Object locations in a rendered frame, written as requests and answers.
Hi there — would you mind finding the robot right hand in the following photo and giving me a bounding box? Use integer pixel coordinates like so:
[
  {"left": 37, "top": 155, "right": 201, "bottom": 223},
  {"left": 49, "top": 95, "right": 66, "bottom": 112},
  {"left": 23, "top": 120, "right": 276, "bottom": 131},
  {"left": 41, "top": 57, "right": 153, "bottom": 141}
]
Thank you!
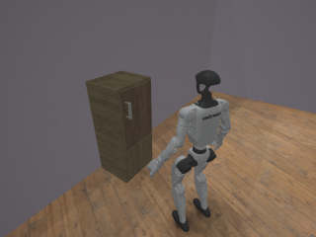
[{"left": 209, "top": 137, "right": 223, "bottom": 150}]

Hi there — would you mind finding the robot right upper arm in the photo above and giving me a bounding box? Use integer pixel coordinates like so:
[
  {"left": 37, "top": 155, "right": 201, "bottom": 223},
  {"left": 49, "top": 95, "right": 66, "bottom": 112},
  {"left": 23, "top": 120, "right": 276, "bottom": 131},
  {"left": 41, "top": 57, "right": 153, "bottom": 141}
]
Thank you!
[{"left": 214, "top": 99, "right": 231, "bottom": 131}]

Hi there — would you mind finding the robot left shin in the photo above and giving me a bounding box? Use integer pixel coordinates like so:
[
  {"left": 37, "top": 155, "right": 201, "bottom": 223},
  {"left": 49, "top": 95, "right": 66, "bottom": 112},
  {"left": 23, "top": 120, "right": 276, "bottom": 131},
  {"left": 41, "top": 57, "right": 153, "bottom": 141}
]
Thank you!
[{"left": 172, "top": 186, "right": 186, "bottom": 223}]

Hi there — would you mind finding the right robot foot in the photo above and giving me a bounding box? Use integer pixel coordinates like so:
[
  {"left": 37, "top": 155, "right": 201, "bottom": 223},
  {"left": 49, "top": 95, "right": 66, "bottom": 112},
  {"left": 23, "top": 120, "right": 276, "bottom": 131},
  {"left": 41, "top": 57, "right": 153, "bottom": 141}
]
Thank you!
[{"left": 193, "top": 198, "right": 211, "bottom": 217}]

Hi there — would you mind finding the robot left upper arm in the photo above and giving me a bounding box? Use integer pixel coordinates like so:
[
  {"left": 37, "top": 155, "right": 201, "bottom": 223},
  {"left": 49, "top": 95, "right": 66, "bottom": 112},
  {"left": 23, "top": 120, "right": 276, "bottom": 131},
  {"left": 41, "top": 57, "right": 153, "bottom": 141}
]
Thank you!
[{"left": 173, "top": 106, "right": 196, "bottom": 148}]

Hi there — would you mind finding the cupboard door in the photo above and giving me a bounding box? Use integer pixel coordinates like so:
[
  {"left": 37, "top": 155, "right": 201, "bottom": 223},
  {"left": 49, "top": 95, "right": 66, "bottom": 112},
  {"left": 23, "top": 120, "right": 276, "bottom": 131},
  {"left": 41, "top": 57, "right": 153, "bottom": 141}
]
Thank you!
[{"left": 118, "top": 80, "right": 152, "bottom": 151}]

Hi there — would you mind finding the handle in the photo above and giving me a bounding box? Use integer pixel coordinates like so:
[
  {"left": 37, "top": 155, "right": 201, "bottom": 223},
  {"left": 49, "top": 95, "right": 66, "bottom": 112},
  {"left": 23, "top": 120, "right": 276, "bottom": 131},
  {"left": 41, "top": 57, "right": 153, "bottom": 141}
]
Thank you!
[{"left": 125, "top": 102, "right": 132, "bottom": 119}]

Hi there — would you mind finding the robot left hand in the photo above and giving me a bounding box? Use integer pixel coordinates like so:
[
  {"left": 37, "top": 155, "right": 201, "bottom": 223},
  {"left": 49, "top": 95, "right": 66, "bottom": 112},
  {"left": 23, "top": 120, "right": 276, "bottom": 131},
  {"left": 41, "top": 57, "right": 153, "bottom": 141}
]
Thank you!
[{"left": 147, "top": 159, "right": 162, "bottom": 179}]

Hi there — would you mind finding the robot left forearm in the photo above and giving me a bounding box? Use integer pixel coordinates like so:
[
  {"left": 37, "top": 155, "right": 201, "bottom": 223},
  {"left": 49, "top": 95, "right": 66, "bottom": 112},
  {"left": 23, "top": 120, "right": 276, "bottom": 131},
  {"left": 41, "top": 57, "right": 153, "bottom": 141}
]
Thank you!
[{"left": 155, "top": 137, "right": 177, "bottom": 166}]

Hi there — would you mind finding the robot right forearm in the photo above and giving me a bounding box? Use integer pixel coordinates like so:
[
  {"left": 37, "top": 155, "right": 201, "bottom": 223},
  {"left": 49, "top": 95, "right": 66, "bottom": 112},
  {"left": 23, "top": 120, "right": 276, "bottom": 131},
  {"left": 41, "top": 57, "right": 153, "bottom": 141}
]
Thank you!
[{"left": 215, "top": 128, "right": 231, "bottom": 142}]

